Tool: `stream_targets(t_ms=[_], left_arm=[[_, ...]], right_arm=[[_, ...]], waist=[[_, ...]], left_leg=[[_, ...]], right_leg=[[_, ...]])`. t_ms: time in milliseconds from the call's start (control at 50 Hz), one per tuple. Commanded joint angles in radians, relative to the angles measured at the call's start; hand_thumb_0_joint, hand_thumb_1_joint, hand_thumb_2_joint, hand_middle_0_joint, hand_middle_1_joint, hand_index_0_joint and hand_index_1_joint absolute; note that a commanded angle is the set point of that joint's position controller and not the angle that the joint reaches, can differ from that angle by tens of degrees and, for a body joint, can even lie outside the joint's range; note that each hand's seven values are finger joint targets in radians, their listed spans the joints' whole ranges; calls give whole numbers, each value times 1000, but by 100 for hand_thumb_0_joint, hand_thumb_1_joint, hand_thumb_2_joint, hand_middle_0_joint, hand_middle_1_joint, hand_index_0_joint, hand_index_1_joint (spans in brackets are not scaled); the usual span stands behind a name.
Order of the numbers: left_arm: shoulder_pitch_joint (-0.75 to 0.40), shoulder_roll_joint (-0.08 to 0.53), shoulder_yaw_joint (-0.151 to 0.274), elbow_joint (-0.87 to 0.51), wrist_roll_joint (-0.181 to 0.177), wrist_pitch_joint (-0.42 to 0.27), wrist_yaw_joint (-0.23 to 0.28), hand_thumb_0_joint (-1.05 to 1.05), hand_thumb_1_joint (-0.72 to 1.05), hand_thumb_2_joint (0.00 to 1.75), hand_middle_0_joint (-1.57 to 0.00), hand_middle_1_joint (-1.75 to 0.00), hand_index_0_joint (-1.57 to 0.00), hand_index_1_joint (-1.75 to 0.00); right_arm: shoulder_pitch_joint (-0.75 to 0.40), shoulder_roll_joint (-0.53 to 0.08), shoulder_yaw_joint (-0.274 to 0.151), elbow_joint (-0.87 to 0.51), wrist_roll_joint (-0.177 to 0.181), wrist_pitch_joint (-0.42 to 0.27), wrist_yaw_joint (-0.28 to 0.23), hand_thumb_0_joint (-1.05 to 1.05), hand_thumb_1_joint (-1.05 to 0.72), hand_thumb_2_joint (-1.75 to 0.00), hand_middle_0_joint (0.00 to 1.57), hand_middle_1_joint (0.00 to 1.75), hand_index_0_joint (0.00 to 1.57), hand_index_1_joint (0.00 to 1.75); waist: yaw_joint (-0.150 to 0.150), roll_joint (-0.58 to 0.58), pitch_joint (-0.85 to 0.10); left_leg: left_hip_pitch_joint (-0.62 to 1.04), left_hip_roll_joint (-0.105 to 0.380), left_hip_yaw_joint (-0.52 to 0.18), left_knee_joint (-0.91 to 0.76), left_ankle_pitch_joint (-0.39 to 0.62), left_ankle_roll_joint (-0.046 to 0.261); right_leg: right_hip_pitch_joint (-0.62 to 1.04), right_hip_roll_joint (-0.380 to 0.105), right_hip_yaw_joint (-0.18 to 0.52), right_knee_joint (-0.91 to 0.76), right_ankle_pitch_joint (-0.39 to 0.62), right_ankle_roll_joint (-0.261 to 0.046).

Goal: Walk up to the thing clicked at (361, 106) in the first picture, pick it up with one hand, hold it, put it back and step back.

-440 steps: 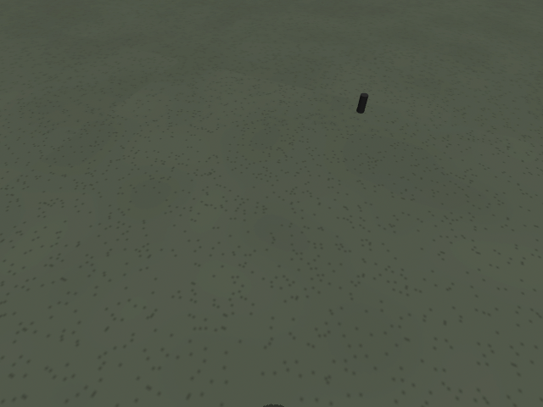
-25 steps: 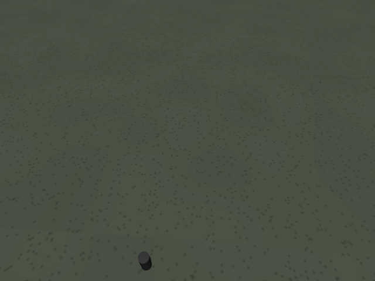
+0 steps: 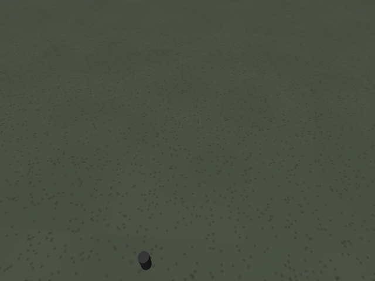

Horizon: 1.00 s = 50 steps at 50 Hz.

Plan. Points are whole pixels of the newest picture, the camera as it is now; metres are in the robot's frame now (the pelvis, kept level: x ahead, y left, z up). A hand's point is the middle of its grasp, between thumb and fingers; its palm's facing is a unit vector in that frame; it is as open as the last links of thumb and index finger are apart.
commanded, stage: go down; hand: left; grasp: from the side
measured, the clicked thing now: (145, 260) +0.36 +0.19 -0.72
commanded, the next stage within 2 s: none
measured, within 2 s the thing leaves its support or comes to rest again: neither
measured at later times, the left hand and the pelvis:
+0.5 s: hand out of the picture +0.15 +0.27 -0.18, palm faces +0.02 -0.93 -0.36, open 14.3 cm; pelvis -0.01 +0.01 -0.04, yaw -1 degrees
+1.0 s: hand out of the picture +0.14 +0.28 -0.20, palm faces +0.03 -0.94 -0.35, open 16.9 cm; pelvis +0.00 +0.02 -0.09, yaw +0 degrees
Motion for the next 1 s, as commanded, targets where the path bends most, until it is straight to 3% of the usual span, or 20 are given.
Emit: stream_targets(t_ms=[0,20,40,60,80,100,140,180,200,220,280,360,420,480,540,580,680,740,840,980], left_arm=[[-26,215,40,-56,-4,-21,18,0,90,90,-20,-30,-20,-30],[-34,219,42,-55,-3,-21,18,0,82,82,-12,-32,-12,-33],[-385,60,54,-406,-50,-116,33,0,74,90,-20,-40,-17,-41],[-498,119,75,-394,-47,-110,40,0,66,91,-22,-48,-19,-49],[-253,188,122,-152,-22,-62,42,0,60,88,-20,-56,-20,-57],[-209,194,136,-69,4,-37,27,0,52,80,-12,-48,-12,-49],[-311,251,187,-134,42,-51,7,0,36,64,0,-32,-1,-33],[-119,232,227,-97,73,-29,0,0,20,48,-1,-36,-3,-33],[-107,229,233,-143,82,-19,-1,0,13,51,-2,-43,-4,-40],[-82,210,227,-161,88,-3,0,0,19,59,-10,-51,-12,-48],[-68,180,228,-236,89,64,10,0,5,51,-11,-44,-12,-42],[-94,176,232,-348,83,112,14,0,-23,27,-3,-22,-3,-21],[-75,157,234,-433,74,119,8,0,-38,34,-5,-34,-6,-33],[-17,147,238,-515,72,123,2,0,-45,24,-6,-26,-6,-26],[5,148,241,-615,70,139,-2,0,-50,25,-7,-28,-7,-28],[22,171,254,-718,67,152,-2,0,-52,41,-7,-44,-8,-44],[153,144,248,-762,62,206,-4,0,-53,13,-7,-16,-7,-17],[173,139,246,-840,54,228,-3,0,-54,21,-8,-26,-8,-25],[205,144,252,-976,43,250,-3,0,-52,16,-8,-18,-7,-18],[281,139,272,-996,25,263,-3,0,-49,12,-7,-11,-6,-12]], right_arm=[[-39,-217,-36,-54,6,-18,-12,0,-90,-90,20,30,20,30],[-39,-213,-35,-54,6,-19,-13,0,-96,-93,20,30,20,30],[-23,-55,-9,-340,70,-70,-35,0,-99,-93,20,30,20,30],[31,-78,-10,-281,72,-69,-44,0,-97,-92,20,30,20,30],[78,-108,-29,-269,77,-55,-54,0,-96,-92,20,30,20,30],[88,-105,-42,-290,69,-49,-53,0,-98,-92,20,30,20,30],[98,-101,-69,-349,50,-59,-55,0,-94,-91,20,30,20,30],[138,-89,-85,-383,34,-61,-46,0,-94,-91,20,30,20,30],[143,-89,-88,-407,36,-64,-44,0,-95,-91,20,30,20,30],[136,-80,-90,-434,39,-66,-44,0,-103,-94,20,30,20,30],[117,-76,-93,-488,46,-67,-41,0,-96,-93,20,30,20,30],[88,-63,-86,-555,44,-81,-38,0,-82,-88,20,30,20,30],[124,-56,-90,-561,40,-100,-40,0,-83,-88,20,30,20,30],[134,-53,-96,-586,37,-119,-45,0,-80,-87,20,30,20,30],[134,-53,-98,-609,36,-133,-54,0,-80,-87,20,30,20,30],[121,-51,-97,-632,37,-139,-56,0,-83,-88,20,30,20,30],[124,-43,-90,-643,35,-153,-69,0,-79,-87,20,30,20,30],[112,-44,-88,-676,32,-166,-75,0,-82,-87,20,30,20,30],[110,-34,-83,-713,28,-178,-83,0,-82,-88,20,30,20,30],[110,-26,-76,-729,24,-190,-90,0,-83,-88,20,30,20,30]], waist=[[-1,8,-71],[-6,-4,-75],[-129,35,7],[-88,9,-42],[-64,-31,-9],[-55,-79,-45],[-30,-74,-176],[15,-8,-269],[23,26,-299],[23,31,-296],[4,35,-255],[-4,-1,-228],[-24,3,-273],[-25,11,-328],[-36,34,-350],[-26,56,-366],[-33,49,-348],[-44,59,-355],[-43,90,-417],[-41,87,-421]], left_leg=[[8,102,-84,-35,127,43],[9,103,-83,-34,129,44],[-115,-49,42,40,-15,46],[-110,-52,36,51,-30,50],[-131,-48,33,62,-16,48],[-169,-52,29,108,-2,53],[-193,-53,25,178,36,56],[-243,-67,27,233,92,45],[-230,-69,26,242,111,40],[-232,-71,28,244,124,38],[-253,-58,13,245,96,34],[-338,-51,12,313,16,37],[-370,-43,7,386,14,38],[-392,-36,-3,451,56,36],[-408,-28,-14,492,65,33],[-438,-28,-20,515,52,33],[-491,-23,-28,562,18,33],[-511,-18,-40,598,55,32],[-531,-14,-49,649,87,35],[-596,-16,-59,700,81,36]], right_leg=[[3,-126,104,-57,127,-17],[13,-128,104,-52,136,-20],[-207,1,33,11,62,-8],[-151,-3,24,17,30,-6],[-161,10,10,28,14,-11],[-177,9,6,54,12,-10],[-172,0,17,134,71,-7],[-149,-7,23,198,121,-14],[-155,-1,23,217,127,-19],[-149,1,22,216,140,-18],[-217,16,9,219,89,-23],[-297,18,5,269,-3,-19],[-360,20,5,350,-1,-14],[-396,19,3,423,39,-12],[-440,19,0,466,41,-12],[-458,16,2,487,29,-14],[-521,19,-4,533,-10,-12],[-549,20,-13,571,10,-11],[-576,19,-11,619,29,-13],[-624,20,-16,670,9,-16]])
